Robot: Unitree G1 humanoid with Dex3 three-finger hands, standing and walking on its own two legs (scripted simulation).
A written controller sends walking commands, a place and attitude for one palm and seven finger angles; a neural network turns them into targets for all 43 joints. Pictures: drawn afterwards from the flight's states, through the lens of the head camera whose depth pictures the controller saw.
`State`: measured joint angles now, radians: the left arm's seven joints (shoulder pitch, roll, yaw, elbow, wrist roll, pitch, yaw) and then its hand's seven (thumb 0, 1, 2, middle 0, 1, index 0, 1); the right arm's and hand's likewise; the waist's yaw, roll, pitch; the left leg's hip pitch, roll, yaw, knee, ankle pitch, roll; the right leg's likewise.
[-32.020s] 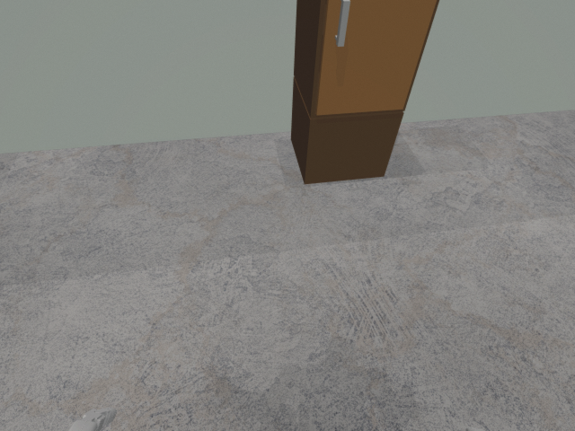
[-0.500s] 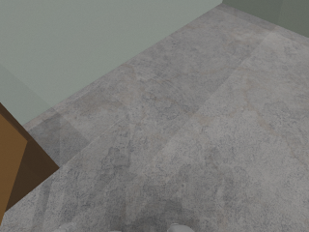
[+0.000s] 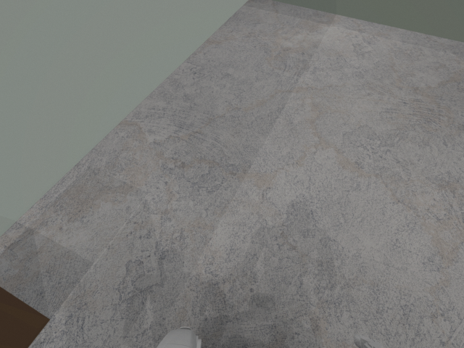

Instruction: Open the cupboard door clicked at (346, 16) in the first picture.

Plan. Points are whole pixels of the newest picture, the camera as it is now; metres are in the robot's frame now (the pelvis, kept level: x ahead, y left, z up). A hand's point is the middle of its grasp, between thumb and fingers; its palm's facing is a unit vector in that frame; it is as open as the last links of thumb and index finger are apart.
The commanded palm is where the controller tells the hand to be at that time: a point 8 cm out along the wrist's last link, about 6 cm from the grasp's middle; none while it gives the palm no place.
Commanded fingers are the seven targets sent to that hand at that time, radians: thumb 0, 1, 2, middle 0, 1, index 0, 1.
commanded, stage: walk to a spot facing it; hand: left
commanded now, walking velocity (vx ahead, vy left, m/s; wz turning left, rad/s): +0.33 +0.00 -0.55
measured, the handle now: out of the picture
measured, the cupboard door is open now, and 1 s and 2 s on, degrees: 47 47 47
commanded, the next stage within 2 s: turn to face it in 0.94 s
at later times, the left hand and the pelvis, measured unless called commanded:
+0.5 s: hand (207, 223) +0.40 +0.10 -0.16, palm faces -0.32 -0.91 -0.26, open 7.4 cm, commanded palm none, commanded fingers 0.00 0.90 0.90 -0.20 -0.30 -0.20 -0.30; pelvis +0.19 -0.05 -0.03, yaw -17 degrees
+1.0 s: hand (225, 200) +0.49 +0.07 -0.19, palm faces -0.35 -0.92 -0.18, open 7.3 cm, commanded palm none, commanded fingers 0.00 0.90 0.90 -0.20 -0.30 -0.20 -0.30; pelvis +0.42 -0.12 -0.01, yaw -24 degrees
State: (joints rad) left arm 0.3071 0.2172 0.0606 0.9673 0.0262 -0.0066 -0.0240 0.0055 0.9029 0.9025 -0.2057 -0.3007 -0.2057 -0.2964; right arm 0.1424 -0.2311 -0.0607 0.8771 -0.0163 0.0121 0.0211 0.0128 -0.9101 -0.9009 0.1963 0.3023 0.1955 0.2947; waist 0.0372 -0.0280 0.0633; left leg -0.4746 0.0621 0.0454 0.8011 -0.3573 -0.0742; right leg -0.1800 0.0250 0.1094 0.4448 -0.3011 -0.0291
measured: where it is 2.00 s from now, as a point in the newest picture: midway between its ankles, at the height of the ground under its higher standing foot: (300, 255)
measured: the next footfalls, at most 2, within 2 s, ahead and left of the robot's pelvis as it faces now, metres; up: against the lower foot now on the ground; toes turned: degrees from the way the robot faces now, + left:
left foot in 0.08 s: +0.13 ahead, +0.15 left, +0.00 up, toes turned +0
right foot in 0.46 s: +0.27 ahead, -0.17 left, +0.00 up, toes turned -22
